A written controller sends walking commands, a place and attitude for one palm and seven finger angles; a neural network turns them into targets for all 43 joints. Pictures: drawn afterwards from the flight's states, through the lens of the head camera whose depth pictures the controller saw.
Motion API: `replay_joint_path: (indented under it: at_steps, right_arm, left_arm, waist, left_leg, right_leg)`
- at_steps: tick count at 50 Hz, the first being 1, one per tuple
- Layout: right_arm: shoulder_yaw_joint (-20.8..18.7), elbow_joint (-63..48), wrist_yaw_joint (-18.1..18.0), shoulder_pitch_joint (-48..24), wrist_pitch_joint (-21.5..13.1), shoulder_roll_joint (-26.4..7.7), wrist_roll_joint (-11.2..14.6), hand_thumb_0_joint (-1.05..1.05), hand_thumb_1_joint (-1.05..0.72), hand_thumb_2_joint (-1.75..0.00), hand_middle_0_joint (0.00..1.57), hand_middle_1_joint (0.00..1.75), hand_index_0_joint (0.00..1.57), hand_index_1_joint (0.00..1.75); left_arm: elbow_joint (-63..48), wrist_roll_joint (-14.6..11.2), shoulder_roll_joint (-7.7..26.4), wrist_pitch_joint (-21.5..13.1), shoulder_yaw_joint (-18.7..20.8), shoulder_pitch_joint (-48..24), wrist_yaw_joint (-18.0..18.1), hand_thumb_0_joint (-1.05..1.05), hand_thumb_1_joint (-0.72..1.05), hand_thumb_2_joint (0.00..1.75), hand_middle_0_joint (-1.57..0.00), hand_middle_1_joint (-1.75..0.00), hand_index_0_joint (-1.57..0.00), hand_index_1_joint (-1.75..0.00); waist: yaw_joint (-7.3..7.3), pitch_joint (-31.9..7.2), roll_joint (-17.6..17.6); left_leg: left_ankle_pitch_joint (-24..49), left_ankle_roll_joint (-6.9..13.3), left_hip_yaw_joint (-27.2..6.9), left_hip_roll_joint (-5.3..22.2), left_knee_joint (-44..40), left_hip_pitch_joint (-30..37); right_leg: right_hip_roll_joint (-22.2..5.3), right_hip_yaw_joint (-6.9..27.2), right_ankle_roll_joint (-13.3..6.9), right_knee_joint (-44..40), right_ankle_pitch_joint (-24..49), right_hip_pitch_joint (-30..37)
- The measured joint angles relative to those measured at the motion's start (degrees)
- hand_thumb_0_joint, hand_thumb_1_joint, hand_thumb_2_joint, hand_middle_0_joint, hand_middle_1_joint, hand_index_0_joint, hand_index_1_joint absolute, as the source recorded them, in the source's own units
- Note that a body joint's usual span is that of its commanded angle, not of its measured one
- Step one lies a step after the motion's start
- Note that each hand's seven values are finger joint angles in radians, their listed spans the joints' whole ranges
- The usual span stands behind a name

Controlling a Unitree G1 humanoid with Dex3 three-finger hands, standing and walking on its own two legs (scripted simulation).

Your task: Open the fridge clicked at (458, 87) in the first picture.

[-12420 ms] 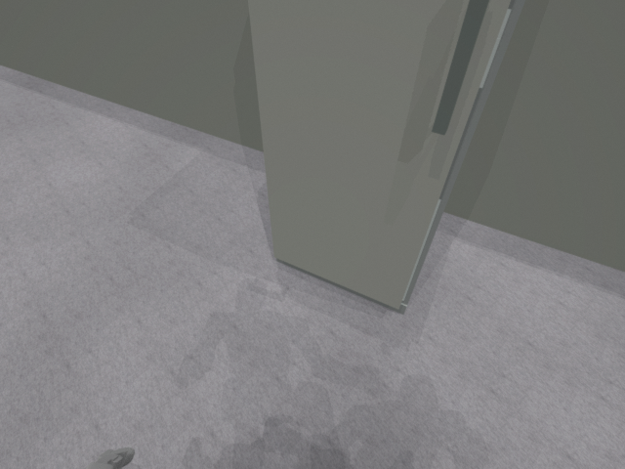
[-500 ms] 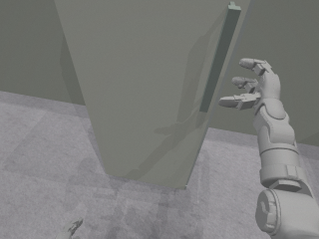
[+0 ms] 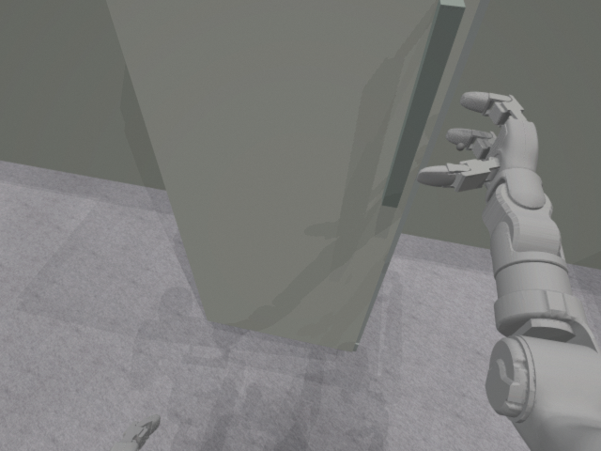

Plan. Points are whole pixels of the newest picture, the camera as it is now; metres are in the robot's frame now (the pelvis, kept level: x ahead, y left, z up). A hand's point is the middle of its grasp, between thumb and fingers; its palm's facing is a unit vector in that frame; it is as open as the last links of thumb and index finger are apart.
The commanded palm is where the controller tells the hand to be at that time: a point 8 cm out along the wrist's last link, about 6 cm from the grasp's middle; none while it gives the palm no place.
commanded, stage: move the hooked fingers beside the handle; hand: right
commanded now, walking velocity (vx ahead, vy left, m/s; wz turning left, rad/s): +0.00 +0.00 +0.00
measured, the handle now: (413, 114) +0.52 -0.11 +0.21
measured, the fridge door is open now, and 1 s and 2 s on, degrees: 0 0 0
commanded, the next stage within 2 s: feel for the door with the fingertips in 0.14 s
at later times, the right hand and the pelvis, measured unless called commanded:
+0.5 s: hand (436, 143) +0.45 -0.13 +0.21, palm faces +0.11 +0.99 -0.01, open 14.0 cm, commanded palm +0.42 -0.17 +0.20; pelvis +0.00 +0.00 +0.00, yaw -1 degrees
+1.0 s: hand (431, 136) +0.47 -0.12 +0.20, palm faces +0.13 +0.99 -0.01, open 14.0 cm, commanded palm +0.45 -0.17 +0.20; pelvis +0.00 +0.01 +0.00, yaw -1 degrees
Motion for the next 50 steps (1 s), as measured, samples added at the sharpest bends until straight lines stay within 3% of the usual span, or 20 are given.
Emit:
replay_joint_path:
  at_steps: [11, 19, 25, 30, 34, 42, 50]
  right_arm:
    - [0.34, -0.3, 0.44, 0.69, 3.9, 0.95, 1.02, -0.01, 0.5, -0.3, 0.3, 1.2, 0.3, 1.2]
    - [2.01, -4.41, -1.39, 1.98, 2.02, 2.9, 0.63, -0.01, 0.5, -0.3, 0.3, 1.2, 0.29, 1.2]
    - [3.92, -1.17, -2.05, -1.54, 4.16, 3.57, 0.56, -0.01, 0.5, -0.3, 0.3, 1.2, 0.29, 1.2]
    - [3.77, 0.66, -3.39, -3.0, 4.48, 5.23, 1.2, -0.01, 0.5, -0.3, 0.3, 1.2, 0.3, 1.2]
    - [3.0, 0.75, -4.89, -2.82, 3.05, 6.2, 0.29, -0.01, 0.5, -0.3, 0.3, 1.2, 0.3, 1.2]
    - [0.84, 3.07, -5.27, -3.66, 1.5, 3.08, -1.63, -0.01, 0.5, -0.3, 0.3, 1.2, 0.3, 1.2]
    - [2.52, 6.63, -2.71, -6.29, 1.02, 1.89, -0.1, -0.01, 0.5, -0.3, 0.3, 1.2, 0.29, 1.2]
  left_arm:
    - [0.49, -0.27, 0.41, 0.9, 0.17, 0.11, -0.2, 0.01, 0.91, 0.9, -0.2, -0.3, -0.2, -0.29]
    - [-0.02, -0.01, -0.13, 0.07, 0.3, -1.71, -0.03, 0.01, 0.91, 0.9, -0.2, -0.3, -0.2, -0.29]
    - [0.2, 0.01, -0.07, 0.42, -0.05, -2.87, 0.1, 0.01, 0.91, 0.9, -0.2, -0.3, -0.2, -0.29]
    - [0.27, 0.33, -0.3, 0.74, -0.21, -3.0, -0.12, 0.01, 0.91, 0.9, -0.2, -0.3, -0.2, -0.29]
    - [0.26, 0.78, -0.66, 0.92, -0.25, -2.62, -0.45, 0.01, 0.91, 0.9, -0.2, -0.3, -0.2, -0.29]
    - [0.47, 0.95, -0.78, 1.78, 0.08, -1.06, -0.18, 0.01, 0.91, 0.9, -0.2, -0.3, -0.2, -0.29]
    - [1.84, 0.38, 0.37, 1.27, 0.62, 0.78, 0.06, 0.01, 0.91, 0.9, -0.2, -0.3, -0.2, -0.29]
  waist:
    - [-0.11, -0.91, -0.47]
    - [-0.72, -0.08, -0.15]
    - [-0.67, -0.41, -0.44]
    - [-0.48, -0.65, -0.45]
    - [-0.13, -0.68, -0.27]
    - [0.81, -0.22, -0.05]
    - [0.65, -0.04, -0.22]
  left_leg:
    - [-0.28, -0.07, -0.08, 0.01, -0.31, 0.73]
    - [-0.35, 0.14, 0.26, -0.16, -0.05, 0.85]
    - [-0.41, 0.23, 0.81, -0.04, -0.01, 0.7]
    - [-0.52, 0.23, 0.76, 0.06, 0.24, 0.21]
    - [-0.65, 0.33, 0.45, -0.1, 0.51, -0.12]
    - [-0.5, 0.55, 0.11, -0.57, 0.26, -0.22]
    - [-0.46, 0.39, 0.82, -0.3, 0.08, -0.53]
  right_leg:
    - [0.04, -0.09, -0.01, -0.52, -0.17, 0.86]
    - [-0.15, 0.29, 0.22, -0.2, -0.14, 0.8]
    - [-0.04, 0.85, 0.29, -0.07, -0.03, 0.38]
    - [0.06, 0.82, 0.32, -0.32, 0.13, 0.14]
    - [-0.1, 0.51, 0.43, -0.33, 0.03, 0.09]
    - [-0.53, 0.17, 0.61, -0.46, -0.03, 0.13]
    - [-0.29, 0.92, 0.45, 0.1, -0.1, -0.88]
